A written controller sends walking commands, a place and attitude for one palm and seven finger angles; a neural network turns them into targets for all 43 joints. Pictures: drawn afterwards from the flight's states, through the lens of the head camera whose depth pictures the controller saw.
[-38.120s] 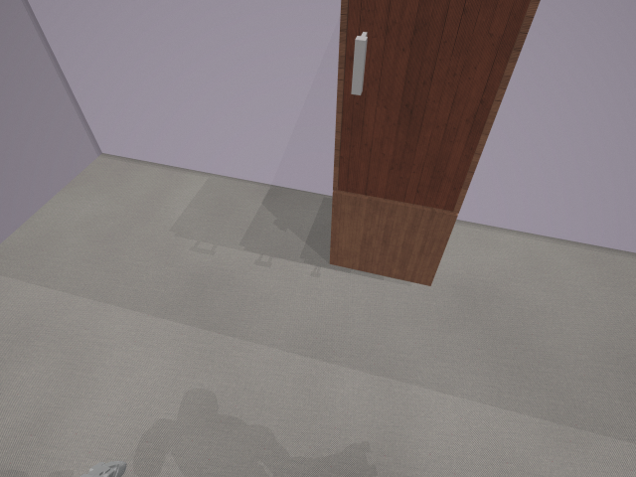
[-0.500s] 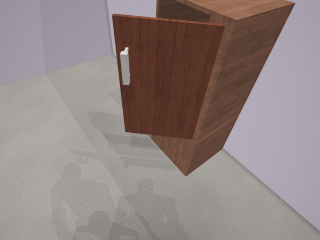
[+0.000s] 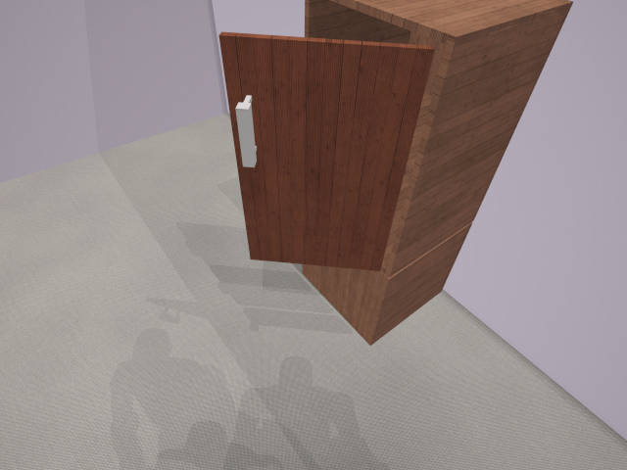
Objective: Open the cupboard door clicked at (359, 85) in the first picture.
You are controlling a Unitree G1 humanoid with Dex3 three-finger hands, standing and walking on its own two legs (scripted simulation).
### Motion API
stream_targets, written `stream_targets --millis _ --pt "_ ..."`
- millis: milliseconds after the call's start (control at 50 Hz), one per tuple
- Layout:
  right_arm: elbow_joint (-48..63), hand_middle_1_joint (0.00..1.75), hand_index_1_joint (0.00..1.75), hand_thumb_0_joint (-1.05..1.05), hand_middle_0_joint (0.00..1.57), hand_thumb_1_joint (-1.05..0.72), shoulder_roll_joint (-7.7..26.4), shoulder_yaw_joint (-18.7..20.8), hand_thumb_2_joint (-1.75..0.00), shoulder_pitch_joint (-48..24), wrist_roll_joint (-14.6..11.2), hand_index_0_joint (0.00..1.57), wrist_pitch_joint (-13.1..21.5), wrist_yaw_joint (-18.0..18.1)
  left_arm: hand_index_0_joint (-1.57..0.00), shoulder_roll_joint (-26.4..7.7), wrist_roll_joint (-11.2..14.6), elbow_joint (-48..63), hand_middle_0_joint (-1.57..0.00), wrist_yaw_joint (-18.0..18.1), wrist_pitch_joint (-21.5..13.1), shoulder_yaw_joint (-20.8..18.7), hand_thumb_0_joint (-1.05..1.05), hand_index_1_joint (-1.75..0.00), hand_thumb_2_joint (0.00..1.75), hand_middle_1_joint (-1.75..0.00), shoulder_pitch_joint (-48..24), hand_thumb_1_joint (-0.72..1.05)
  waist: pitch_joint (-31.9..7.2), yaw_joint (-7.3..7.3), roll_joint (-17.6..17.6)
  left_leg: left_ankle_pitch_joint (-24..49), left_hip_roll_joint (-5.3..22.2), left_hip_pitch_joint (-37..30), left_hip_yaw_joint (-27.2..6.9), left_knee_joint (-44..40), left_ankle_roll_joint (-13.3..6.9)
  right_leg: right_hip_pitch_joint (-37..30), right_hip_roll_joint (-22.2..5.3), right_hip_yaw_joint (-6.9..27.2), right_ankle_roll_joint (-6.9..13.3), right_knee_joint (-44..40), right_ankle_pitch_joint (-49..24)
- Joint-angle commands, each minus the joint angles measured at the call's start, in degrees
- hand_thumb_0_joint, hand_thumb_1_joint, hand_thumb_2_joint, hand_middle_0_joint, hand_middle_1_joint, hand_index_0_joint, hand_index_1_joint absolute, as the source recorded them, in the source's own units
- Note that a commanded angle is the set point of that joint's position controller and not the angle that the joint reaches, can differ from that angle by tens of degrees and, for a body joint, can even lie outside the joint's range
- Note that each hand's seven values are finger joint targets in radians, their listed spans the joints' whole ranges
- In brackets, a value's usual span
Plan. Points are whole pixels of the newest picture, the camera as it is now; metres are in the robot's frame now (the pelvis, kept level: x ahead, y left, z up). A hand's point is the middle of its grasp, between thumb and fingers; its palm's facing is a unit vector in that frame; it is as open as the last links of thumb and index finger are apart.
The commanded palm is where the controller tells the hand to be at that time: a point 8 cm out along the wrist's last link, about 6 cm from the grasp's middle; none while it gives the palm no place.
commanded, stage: look again from close up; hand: left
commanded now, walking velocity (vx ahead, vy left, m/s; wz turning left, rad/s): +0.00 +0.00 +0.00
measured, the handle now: (249, 131) +0.70 +0.18 +0.08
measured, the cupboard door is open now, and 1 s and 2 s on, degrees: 47 47 47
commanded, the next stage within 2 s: shuffle to correct the standing spot in 1.92 s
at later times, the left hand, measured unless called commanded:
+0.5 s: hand out of the picture -0.01 +0.20 -0.17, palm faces +0.02 -0.97 -0.23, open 7.4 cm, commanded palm none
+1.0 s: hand out of the picture +0.01 +0.22 -0.17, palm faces +0.02 -0.96 -0.27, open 7.4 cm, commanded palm none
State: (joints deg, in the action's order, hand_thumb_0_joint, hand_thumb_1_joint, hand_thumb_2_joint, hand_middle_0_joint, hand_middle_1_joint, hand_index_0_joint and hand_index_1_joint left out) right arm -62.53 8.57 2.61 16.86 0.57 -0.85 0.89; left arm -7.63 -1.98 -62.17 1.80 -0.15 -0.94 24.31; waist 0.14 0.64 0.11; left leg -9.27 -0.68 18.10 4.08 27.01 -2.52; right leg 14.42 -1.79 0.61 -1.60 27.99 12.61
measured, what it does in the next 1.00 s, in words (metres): stands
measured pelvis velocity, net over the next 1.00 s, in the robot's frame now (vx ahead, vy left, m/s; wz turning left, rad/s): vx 0.02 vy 0.01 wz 0.01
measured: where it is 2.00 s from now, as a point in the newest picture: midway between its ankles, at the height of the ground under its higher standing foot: outside the picture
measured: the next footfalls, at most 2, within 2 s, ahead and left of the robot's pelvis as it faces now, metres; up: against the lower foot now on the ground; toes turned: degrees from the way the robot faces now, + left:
none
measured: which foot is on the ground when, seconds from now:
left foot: down 0.00-1.00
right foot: down 0.00-1.00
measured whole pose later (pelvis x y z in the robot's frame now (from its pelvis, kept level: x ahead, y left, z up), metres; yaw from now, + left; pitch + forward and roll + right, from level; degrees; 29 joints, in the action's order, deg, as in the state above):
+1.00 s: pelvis +0.02 +0.01 +0.00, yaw +0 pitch -2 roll +0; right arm -63.3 15.4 2.4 10.6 0.6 -0.3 0.2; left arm -15.1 -1.9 -62.3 0.2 -0.1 -1.2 16.7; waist 1.7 1.0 -0.4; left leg -7.8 -2.2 15.5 3.7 23.8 -3.1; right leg 12.1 -2.2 1.9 -1.4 25.8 11.9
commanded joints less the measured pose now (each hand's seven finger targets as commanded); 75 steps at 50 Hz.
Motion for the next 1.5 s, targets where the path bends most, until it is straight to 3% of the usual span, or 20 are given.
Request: stream_targets --millis 0,200,320,440,540,600,640,680,720,760,800,840,880,960,1000,1040,1140,1300,1480 --pt "2.5 0.30 0.30 0.00 0.20 -0.90 7.3 1.1 -0.90 1.8 0.3 0.20 0.9 0.2 -0.20 -6.4 0.1 1.8 -0.20 0.3 -0.5 -1.3 0.00 -0.30 0.90 -0.30 4.2 0.90 5.7 -0.51 -0.3 -19.2 5.9 0.6 -9.2 -9.6 0.7 6.5 -2.5 4.8 2.8 -7.9 14.1" --pt "2.7 0.30 0.30 0.00 0.20 -0.90 9.5 1.3 -0.90 0.0 0.4 0.20 1.0 0.0 -0.20 -8.8 0.0 2.5 -0.20 0.0 -0.4 -1.8 0.00 -0.30 0.90 -0.30 1.5 0.90 6.4 -0.10 -0.3 -21.4 5.9 2.6 -10.2 -10.7 0.6 5.5 -2.2 5.0 2.9 -7.7 15.5" --pt "2.9 0.30 0.30 0.00 0.20 -0.90 11.0 1.5 -0.90 -1.1 0.5 0.20 1.1 0.1 -0.20 -10.6 0.2 2.9 -0.20 -0.5 -0.3 -2.2 0.00 -0.30 0.90 -0.30 -0.3 0.90 4.3 -0.24 -0.5 -19.9 5.2 0.4 -9.5 -9.2 0.8 5.5 -2.7 5.6 3.3 -8.2 15.8" --pt "2.8 0.30 0.30 0.00 0.20 -0.90 13.2 1.5 -0.90 -2.9 0.3 0.20 1.7 0.0 -0.20 -12.1 0.2 2.9 -0.20 -0.5 -0.7 -2.0 0.00 -0.30 0.90 -0.30 -2.8 0.90 3.9 -0.40 0.3 -20.3 6.9 -0.6 -11.5 -11.7 0.3 4.4 -2.5 5.4 3.0 -7.5 13.3" --pt "2.9 0.30 0.30 0.00 0.20 -0.90 15.0 1.8 -0.90 -4.8 0.5 0.20 1.1 -0.2 -0.20 -12.3 -0.2 2.0 -0.20 -0.7 0.2 -2.2 0.00 -0.30 0.90 -0.30 -1.2 0.90 5.8 0.63 3.3 -28.1 7.6 3.7 -12.7 -16.0 0.2 2.2 -0.7 2.5 2.4 -4.5 13.5" --pt "3.5 0.30 0.30 0.00 0.20 -0.90 15.2 2.0 -0.90 -6.3 0.4 0.20 0.9 -0.1 -0.20 -12.4 -0.1 1.6 -0.20 -1.0 0.3 -2.3 0.00 -0.30 0.90 -0.30 0.2 0.90 4.2 1.38 1.7 -25.7 6.7 3.9 -10.8 -14.7 0.5 -0.6 -0.9 2.3 2.8 -4.0 11.1" --pt "3.9 0.30 0.30 0.00 0.20 -0.90 15.0 2.0 -0.90 -6.5 0.4 0.20 0.9 -0.1 -0.20 -13.5 -0.1 2.0 -0.20 -1.1 0.0 -2.4 0.00 -0.30 0.90 -0.30 -0.6 0.90 3.5 0.91 -1.7 -21.7 5.1 1.0 -9.0 -10.8 0.8 1.7 -2.4 5.2 3.4 -7.9 13.6" --pt "3.6 0.30 0.30 0.00 0.20 -0.90 14.5 1.9 -0.90 -5.3 0.3 0.20 0.9 -0.1 -0.20 -15.1 0.2 2.7 -0.20 -1.0 -0.4 -2.4 0.00 -0.30 0.90 -0.30 -3.8 0.90 3.5 -0.82 -4.8 -16.4 3.8 -3.7 -7.7 -5.9 1.1 6.9 -4.9 8.6 4.1 -12.2 18.0" --pt "3.0 0.30 0.30 0.00 0.20 -0.90 14.8 1.8 -0.90 -4.2 0.2 0.20 1.3 0.0 -0.20 -16.2 0.5 3.3 -0.20 -1.0 -0.8 -2.3 0.00 -0.30 0.90 -0.30 -7.3 0.90 2.4 -2.33 -5.2 -11.6 3.9 -8.4 -7.3 -2.8 0.9 10.0 -5.8 9.4 4.2 -13.4 18.3" --pt "2.7 0.30 0.30 0.00 0.20 -0.90 15.4 1.7 -0.90 -3.7 0.2 0.20 1.6 -0.1 -0.20 -16.2 0.5 3.6 -0.20 -0.9 -0.8 -2.2 0.00 -0.30 0.90 -0.30 -8.6 0.90 1.6 -2.66 -2.1 -13.8 5.8 -8.6 -9.8 -6.7 0.7 9.1 -4.3 7.6 3.6 -10.8 16.7" --pt "2.9 0.30 0.30 0.00 0.20 -0.90 17.2 1.7 -0.90 -5.6 0.4 0.20 1.7 -0.2 -0.20 -15.5 0.3 3.0 -0.20 -0.9 -0.4 -2.1 0.00 -0.30 0.90 -0.30 -7.4 0.90 4.1 -1.18 3.0 -24.4 8.3 -2.4 -14.1 -14.4 0.2 5.6 -1.9 4.7 2.6 -7.2 14.8" --pt "3.2 0.30 0.30 0.00 0.20 -0.90 18.2 1.8 -0.90 -7.8 0.4 0.20 1.5 -0.3 -0.20 -14.9 -0.1 1.6 -0.20 -0.9 0.1 -2.2 0.00 -0.30 0.90 -0.30 -4.3 0.90 5.8 0.67 4.3 -30.3 9.3 3.5 -15.3 -17.8 -0.4 0.9 -0.8 2.1 2.2 -3.7 11.5" --pt "3.7 0.30 0.30 0.00 0.20 -0.90 18.0 1.7 -0.90 -9.1 0.3 0.20 1.6 -0.2 -0.20 -14.7 0.0 1.0 -0.20 -1.1 0.1 -2.1 0.00 -0.30 0.90 -0.30 -2.4 0.90 4.4 1.67 3.0 -26.7 8.7 3.6 -14.0 -17.2 -0.5 -2.0 -1.4 1.9 2.5 -3.5 7.8" --pt "2.9 0.30 0.30 0.00 0.20 -0.90 17.1 1.4 -0.90 -7.5 0.1 0.20 2.1 -0.3 -0.20 -16.0 0.3 1.7 -0.20 -0.9 -0.9 -1.7 0.00 -0.30 0.90 -0.30 -5.3 0.90 1.9 -0.20 0.1 -16.1 7.4 -4.3 -12.0 -13.2 0.0 0.9 -3.4 5.0 3.2 -8.3 6.8" --pt "2.7 0.30 0.30 0.00 0.20 -0.90 17.8 1.4 -0.90 -7.1 0.2 0.20 2.0 -0.4 -0.20 -16.5 0.3 2.0 -0.20 -0.8 -0.8 -1.6 0.00 -0.30 0.90 -0.30 -6.8 0.90 2.2 -0.86 1.5 -19.7 7.9 -4.8 -12.7 -14.8 0.3 2.2 -3.2 4.8 2.7 -9.2 10.1" --pt "2.6 0.30 0.30 0.00 0.20 -0.90 18.2 1.5 -0.90 -7.3 0.3 0.20 1.7 -0.4 -0.20 -16.5 0.1 1.8 -0.20 -0.8 -0.6 -1.7 0.00 -0.30 0.90 -0.30 -6.7 0.90 4.0 -0.55 1.2 -22.3 7.9 -2.8 -13.2 -15.7 0.3 2.4 -2.8 4.3 2.5 -9.2 11.1" --pt "2.3 0.30 0.30 0.00 0.20 -0.90 17.6 1.1 -0.90 -7.0 0.2 0.20 2.1 -0.4 -0.20 -16.8 0.5 1.8 -0.20 -0.7 -1.2 -1.3 0.00 -0.30 0.90 -0.30 -7.8 0.90 3.2 -1.04 -0.8 -14.3 7.3 -5.8 -11.4 -13.2 0.5 2.1 -4.0 5.8 2.8 -11.3 7.9" --pt "1.6 0.30 0.30 0.00 0.20 -0.90 17.0 0.1 -0.90 -7.7 0.0 0.20 3.1 -0.1 -0.20 -17.3 0.9 2.0 -0.20 -0.4 -2.0 -1.0 0.00 -0.30 0.90 -0.30 -9.8 0.90 -1.5 -1.11 -1.0 7.1 7.5 -11.3 -8.5 -8.6 0.7 -3.4 -5.3 5.7 3.0 -10.6 -7.8" --pt "0.9 0.30 0.30 0.00 0.20 -0.90 16.6 -0.5 -0.90 -9.0 0.0 0.20 2.9 0.1 -0.20 -17.5 1.0 2.2 -0.20 -0.2 -1.8 -0.9 0.00 -0.30 0.90 -0.30 -11.7 0.90 -2.5 -1.00 -0.9 12.7 7.7 -13.0 -7.3 -7.9 1.3 -6.6 -5.4 5.2 2.8 -10.3 -15.1"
